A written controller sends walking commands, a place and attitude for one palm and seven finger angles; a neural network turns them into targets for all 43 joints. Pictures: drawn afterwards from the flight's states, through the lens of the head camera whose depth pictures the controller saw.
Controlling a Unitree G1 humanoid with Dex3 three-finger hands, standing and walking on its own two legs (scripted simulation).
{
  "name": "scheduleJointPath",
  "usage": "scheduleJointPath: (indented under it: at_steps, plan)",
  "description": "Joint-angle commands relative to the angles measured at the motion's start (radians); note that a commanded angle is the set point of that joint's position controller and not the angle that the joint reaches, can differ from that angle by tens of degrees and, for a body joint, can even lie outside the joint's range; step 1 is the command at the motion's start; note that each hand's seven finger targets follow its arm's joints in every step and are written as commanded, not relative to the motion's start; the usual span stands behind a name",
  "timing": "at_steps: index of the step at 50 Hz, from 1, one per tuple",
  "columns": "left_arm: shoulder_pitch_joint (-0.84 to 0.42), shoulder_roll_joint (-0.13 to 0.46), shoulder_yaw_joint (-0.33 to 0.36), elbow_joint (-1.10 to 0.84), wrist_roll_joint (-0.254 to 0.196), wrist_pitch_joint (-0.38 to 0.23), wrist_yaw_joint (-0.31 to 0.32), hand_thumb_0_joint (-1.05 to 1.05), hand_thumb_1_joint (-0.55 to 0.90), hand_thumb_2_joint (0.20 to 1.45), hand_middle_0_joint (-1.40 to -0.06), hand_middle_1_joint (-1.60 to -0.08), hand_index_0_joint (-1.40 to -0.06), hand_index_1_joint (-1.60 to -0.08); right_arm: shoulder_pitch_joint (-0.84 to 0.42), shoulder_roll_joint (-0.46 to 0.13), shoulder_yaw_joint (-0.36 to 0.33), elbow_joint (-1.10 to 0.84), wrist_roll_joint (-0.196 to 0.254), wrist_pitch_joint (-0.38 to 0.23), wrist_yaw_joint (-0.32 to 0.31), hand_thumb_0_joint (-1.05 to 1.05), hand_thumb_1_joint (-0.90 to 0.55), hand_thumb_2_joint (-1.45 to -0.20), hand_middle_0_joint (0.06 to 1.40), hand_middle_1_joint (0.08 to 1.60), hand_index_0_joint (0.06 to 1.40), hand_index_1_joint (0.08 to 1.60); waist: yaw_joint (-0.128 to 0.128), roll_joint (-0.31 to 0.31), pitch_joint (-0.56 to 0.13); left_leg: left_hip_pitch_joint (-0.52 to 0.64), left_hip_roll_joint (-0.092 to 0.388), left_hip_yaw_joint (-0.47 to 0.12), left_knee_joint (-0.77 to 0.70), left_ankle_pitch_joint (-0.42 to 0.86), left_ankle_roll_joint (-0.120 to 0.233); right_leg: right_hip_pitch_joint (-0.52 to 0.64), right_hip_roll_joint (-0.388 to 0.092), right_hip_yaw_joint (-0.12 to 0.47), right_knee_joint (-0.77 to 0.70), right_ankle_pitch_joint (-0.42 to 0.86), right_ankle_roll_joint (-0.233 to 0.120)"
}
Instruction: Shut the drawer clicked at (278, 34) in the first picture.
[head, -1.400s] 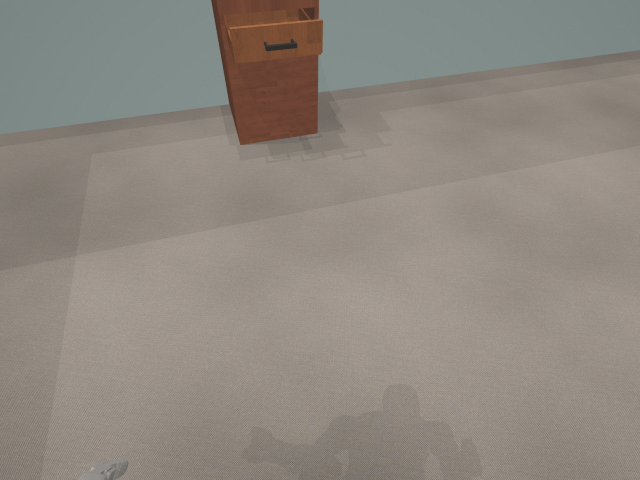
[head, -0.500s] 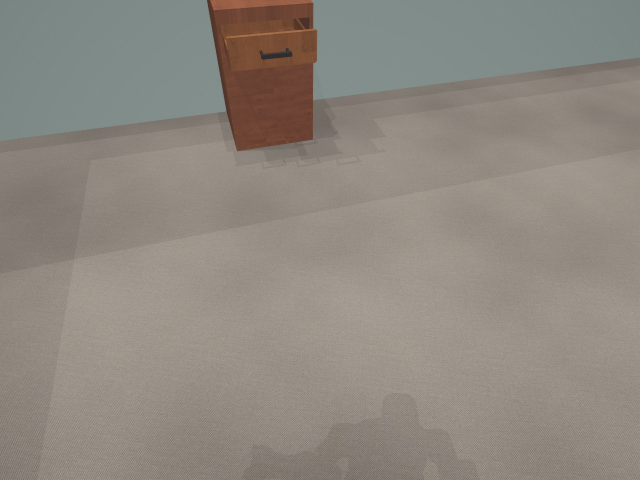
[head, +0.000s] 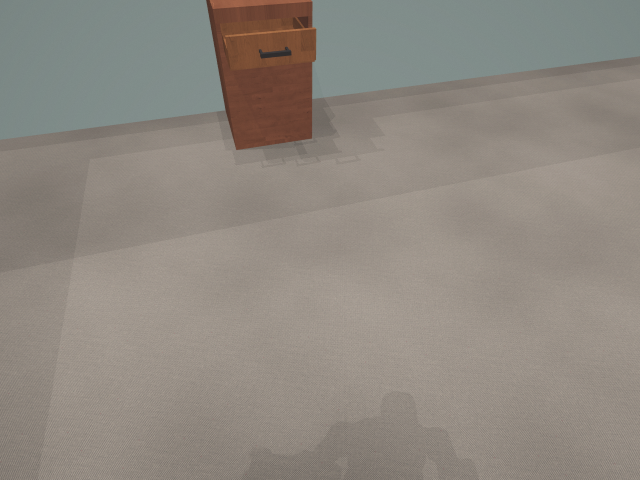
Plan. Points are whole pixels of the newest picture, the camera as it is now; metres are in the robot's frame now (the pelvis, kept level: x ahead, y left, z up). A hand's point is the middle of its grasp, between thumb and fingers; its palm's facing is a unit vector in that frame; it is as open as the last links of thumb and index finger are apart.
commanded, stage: look at it before walking up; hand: left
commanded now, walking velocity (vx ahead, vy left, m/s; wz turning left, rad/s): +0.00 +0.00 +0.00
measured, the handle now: (274, 52) +1.75 +0.29 -0.20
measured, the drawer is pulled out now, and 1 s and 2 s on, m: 0.15 0.15 0.15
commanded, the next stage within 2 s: get within about a metre, facing it in 0.04 s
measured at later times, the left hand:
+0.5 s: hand out of the picture +0.02 +0.22 -0.20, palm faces +0.08 -0.98 -0.17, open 7.4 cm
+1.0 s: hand (223, 366) +0.33 +0.19 -0.18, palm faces +0.18 -0.96 -0.19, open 7.3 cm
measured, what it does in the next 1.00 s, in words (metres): walks ahead: right foot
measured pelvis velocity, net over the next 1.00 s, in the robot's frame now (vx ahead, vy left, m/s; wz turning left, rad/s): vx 0.26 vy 0.00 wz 0.20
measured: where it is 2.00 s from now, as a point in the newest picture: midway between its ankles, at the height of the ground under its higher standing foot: (299, 339)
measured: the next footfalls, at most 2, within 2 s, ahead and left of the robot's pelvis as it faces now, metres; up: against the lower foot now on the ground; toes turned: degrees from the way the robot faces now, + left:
right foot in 0.88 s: +0.36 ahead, -0.09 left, +0.00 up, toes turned +1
left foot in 1.28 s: +0.47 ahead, +0.18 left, +0.00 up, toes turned +22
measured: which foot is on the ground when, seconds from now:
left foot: down 0.00-0.88, up 0.90-1.00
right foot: down 0.00-0.46, up 0.48-0.86, down 0.88-1.00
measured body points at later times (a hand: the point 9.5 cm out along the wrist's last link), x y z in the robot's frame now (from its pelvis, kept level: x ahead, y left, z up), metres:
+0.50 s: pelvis +0.06 +0.03 -0.02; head +0.05 +0.05 +0.43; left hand +0.01 +0.27 -0.18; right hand +0.05 -0.22 -0.16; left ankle +0.02 +0.12 -0.75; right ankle +0.00 -0.11 -0.73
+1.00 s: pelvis +0.26 +0.00 -0.02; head +0.28 +0.00 +0.43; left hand +0.32 +0.24 -0.16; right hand +0.23 -0.23 -0.18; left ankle +0.14 +0.10 -0.65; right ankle +0.32 -0.09 -0.75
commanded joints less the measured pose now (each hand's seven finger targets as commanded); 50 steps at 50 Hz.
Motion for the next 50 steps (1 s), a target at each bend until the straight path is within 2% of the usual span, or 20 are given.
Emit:
scheduleJointPath:
  at_steps: [1, 8, 10, 12, 17, 20, 21, 22, 23, 24, 26, 29, 38, 40, 42, 43, 44, 45, 47, 50]
  plan:
    - [-0.046, 0.205, 0.038, -0.063, -0.005, -0.02, 0.014, 0.0, 0.9, 0.9, -0.2, -0.3, -0.2, -0.3, -0.051, -0.205, -0.039, -0.063, 0.007, -0.02, -0.014, 0.0, -0.9, -0.9, 0.2, 0.3, 0.2, 0.3, 0.0, -0.001, -0.055, 0.014, 0.109, -0.098, -0.062, 0.126, 0.04, -0.013, -0.122, 0.101, -0.07, 0.108, -0.027]
    - [-0.045, 0.207, 0.036, -0.061, -0.004, -0.02, 0.013, 0.0, 0.9, 0.9, -0.2, -0.3, -0.2, -0.3, -0.05, -0.205, -0.039, -0.059, 0.007, -0.018, -0.013, 0.0, -0.9, -0.9, 0.2, 0.3, 0.2, 0.3, -0.001, -0.002, -0.055, 0.016, 0.108, -0.101, -0.071, 0.101, 0.039, -0.016, -0.12, 0.107, -0.081, 0.078, -0.027]
    - [0.038, 0.082, 0.013, -0.03, -0.003, -0.001, 0.019, 0.0, 0.9, 0.9, -0.2, -0.3, -0.2, -0.3, 0.02, -0.073, -0.008, -0.032, -0.002, 0.002, -0.006, 0.0, -0.9, -0.9, 0.2, 0.3, 0.2, 0.3, 0.002, -0.016, -0.071, -0.005, 0.088, -0.079, -0.04, -0.034, 0.023, -0.006, -0.116, 0.095, -0.076, -0.11, -0.007]
    - [0.074, 0.092, 0.018, -0.029, 0.004, 0.011, 0.011, 0.0, 0.9, 0.9, -0.2, -0.3, -0.2, -0.3, 0.049, -0.066, -0.011, -0.033, -0.01, 0.014, -0.002, 0.0, -0.9, -0.9, 0.2, 0.3, 0.2, 0.3, 0.008, -0.045, 0.013, -0.11, 0.055, -0.074, -0.012, -0.237, 0.029, -0.049, -0.12, 0.126, -0.099, -0.336, -0.022]
    - [0.178, 0.133, 0.056, -0.047, 0.004, -0.005, 0.009, 0.0, 0.9, 0.9, -0.2, -0.3, -0.2, -0.3, 0.088, -0.023, -0.026, -0.079, -0.012, 0.007, 0.003, 0.0, -0.9, -0.9, 0.2, 0.3, 0.2, 0.3, 0.023, -0.162, 0.073, -0.295, 0.02, 0.021, 0.292, -0.23, 0.03, -0.019, -0.296, 0.303, -0.212, -0.507, -0.142]
    - [0.144, 0.098, 0.06, -0.064, 0.005, -0.017, 0.008, 0.0, 0.9, 0.9, -0.2, -0.3, -0.2, -0.3, 0.178, 0.011, -0.033, -0.069, -0.005, -0.012, 0.01, 0.0, -0.9, -0.9, 0.2, 0.3, 0.2, 0.3, -0.028, -0.085, 0.069, -0.139, 0.037, 0.045, 0.166, -0.19, 0.04, -0.113, -0.263, 0.149, -0.099, -0.367, -0.129]
    - [0.129, 0.064, 0.057, -0.072, 0.002, -0.014, 0.005, 0.0, 0.9, 0.9, -0.2, -0.3, -0.2, -0.3, 0.249, 0.017, -0.036, -0.047, -0.005, -0.017, 0.008, 0.0, -0.9, -0.9, 0.2, 0.3, 0.2, 0.3, -0.054, -0.033, 0.076, -0.027, 0.04, 0.019, 0.088, -0.188, 0.05, -0.208, -0.198, 0.063, -0.009, -0.357, -0.094]
    - [0.13, 0.004, 0.049, -0.084, -0.001, -0.012, -0.001, 0.0, 0.9, 0.9, -0.2, -0.3, -0.2, -0.3, 0.335, -0.026, -0.05, -0.02, -0.012, -0.022, -0.002, 0.0, -0.9, -0.9, 0.2, 0.3, 0.2, 0.3, -0.08, 0.135, 0.087, 0.06, 0.144, -0.169, -0.026, -0.275, 0.095, -0.332, -0.094, -0.04, 0.186, -0.319, -0.045]
    - [0.072, -0.043, 0.038, -0.116, 0.003, -0.014, -0.002, 0.0, 0.9, 0.9, -0.2, -0.3, -0.2, -0.3, 0.445, -0.093, -0.07, 0.007, -0.019, -0.029, -0.006, 0.0, -0.9, -0.9, 0.2, 0.3, 0.2, 0.3, -0.118, 0.339, 0.107, 0.109, 0.319, -0.478, -0.198, -0.372, 0.182, -0.489, 0.003, -0.155, 0.482, -0.353, -0.003]
    - [0.002, -0.029, 0.042, -0.149, 0.013, -0.023, 0.004, 0.0, 0.9, 0.9, -0.2, -0.3, -0.2, -0.3, 0.482, -0.067, -0.065, 0.012, -0.013, -0.03, -0.017, 0.0, -0.9, -0.9, 0.2, 0.3, 0.2, 0.3, -0.119, 0.257, 0.163, 0.093, 0.356, -0.563, -0.241, -0.311, 0.226, -0.578, -0.033, -0.057, 0.637, -0.354, -0.015]
    - [-0.003, -0.043, 0.049, -0.138, 0.013, -0.039, -0.008, 0.0, 0.9, 0.9, -0.2, -0.3, -0.2, -0.3, 0.435, -0.006, -0.051, -0.004, -0.006, -0.046, -0.025, 0.0, -0.9, -0.9, 0.2, 0.3, 0.2, 0.3, -0.082, 0.088, 0.16, 0.104, 0.333, -0.467, -0.207, -0.113, 0.245, -0.618, -0.102, -0.012, 0.726, -0.239, -0.013]
    - [0.057, -0.083, 0.047, -0.111, 0.009, -0.036, -0.017, 0.0, 0.9, 0.9, -0.2, -0.3, -0.2, -0.3, 0.415, 0.038, -0.045, 0.002, -0.002, -0.071, -0.035, 0.0, -0.9, -0.9, 0.2, 0.3, 0.2, 0.3, -0.042, 0.106, 0.054, 0.147, 0.254, -0.272, -0.164, 0.172, 0.223, -0.548, -0.122, -0.042, 0.69, -0.145, 0.016]
    - [-0.113, -0.136, 0.058, -0.167, 0.002, -0.035, -0.026, 0.0, 0.9, 0.9, -0.2, -0.3, -0.2, -0.3, 0.464, 0.078, -0.056, 0.051, -0.011, -0.071, -0.038, 0.0, -0.9, -0.9, 0.2, 0.3, 0.2, 0.3, -0.065, 0.143, 0.132, 0.031, 0.213, -0.131, -0.17, 0.252, 0.183, -0.371, -0.09, -0.135, 0.317, -0.009, 0.014]
    - [-0.05, -0.118, 0.068, -0.157, 0.003, -0.04, -0.023, 0.0, 0.9, 0.9, -0.2, -0.3, -0.2, -0.3, 0.431, 0.062, -0.062, 0.048, -0.012, -0.068, -0.038, 0.0, -0.9, -0.9, 0.2, 0.3, 0.2, 0.3, -0.02, 0.11, 0.093, 0.02, 0.215, -0.12, -0.089, 0.353, 0.17, -0.232, -0.06, -0.145, 0.253, -0.017, -0.008]
    - [0.226, -0.054, 0.09, -0.076, 0.011, -0.059, -0.016, 0.0, 0.9, 0.9, -0.2, -0.3, -0.2, -0.3, 0.406, 0.053, -0.067, 0.041, -0.004, -0.067, -0.033, 0.0, -0.9, -0.9, 0.2, 0.3, 0.2, 0.3, 0.099, 0.033, -0.057, -0.064, 0.146, -0.051, 0.254, 0.43, 0.111, 0.138, -0.05, -0.13, 0.16, 0.034, -0.035]
    - [0.385, 0.049, 0.119, -0.034, 0.022, -0.073, 0.001, 0.0, 0.9, 0.9, -0.2, -0.3, -0.2, -0.3, 0.43, 0.102, -0.06, 0.016, 0.008, -0.071, -0.02, 0.0, -0.9, -0.9, 0.2, 0.3, 0.2, 0.3, 0.151, -0.17, -0.18, -0.304, 0.052, 0.024, 0.591, 0.12, 0.068, 0.394, -0.302, 0.169, 0.084, -0.076, -0.114]
    - [0.46, 0.135, 0.13, -0.01, 0.007, -0.07, 0.01, 0.0, 0.9, 0.9, -0.2, -0.3, -0.2, -0.3, 0.419, 0.138, -0.053, -0.023, 0.011, -0.071, -0.018, 0.0, -0.9, -0.9, 0.2, 0.3, 0.2, 0.3, 0.132, -0.276, -0.253, -0.474, -0.035, 0.004, 0.899, -0.35, 0.056, 0.439, -0.522, 0.544, -0.076, -0.068, -0.196]
    - [0.377, 0.098, 0.126, -0.028, -0.003, -0.063, 0.013, 0.0, 0.9, 0.9, -0.2, -0.3, -0.2, -0.3, 0.351, 0.12, -0.063, -0.036, 0.013, -0.064, -0.016, 0.0, -0.9, -0.9, 0.2, 0.3, 0.2, 0.3, 0.122, -0.147, -0.181, -0.489, 0.035, -0.038, 1.005, -0.311, 0.071, 0.313, -0.521, 0.529, -0.131, -0.24, -0.222]
    - [0.213, -0.014, 0.094, -0.058, 0.008, -0.067, 0.019, 0.0, 0.9, 0.9, -0.2, -0.3, -0.2, -0.3, 0.238, 0.141, -0.064, -0.061, -0.005, -0.054, -0.003, 0.0, -0.9, -0.9, 0.2, 0.3, 0.2, 0.3, 0.063, -0.105, 0.021, -0.524, 0.124, -0.044, 0.995, -0.173, 0.063, 0.018, -0.448, 0.34, -0.165, -0.277, -0.184]
    - [0.148, -0.088, 0.067, -0.061, 0.018, -0.075, 0.023, 0.0, 0.9, 0.9, -0.2, -0.3, -0.2, -0.3, 0.281, 0.176, -0.065, -0.045, -0.015, -0.017, 0.007, 0.0, -0.9, -0.9, 0.2, 0.3, 0.2, 0.3, -0.025, -0.105, 0.052, -0.399, 0.145, -0.004, 0.83, -0.124, 0.029, -0.179, -0.352, 0.092, -0.195, -0.139, -0.131]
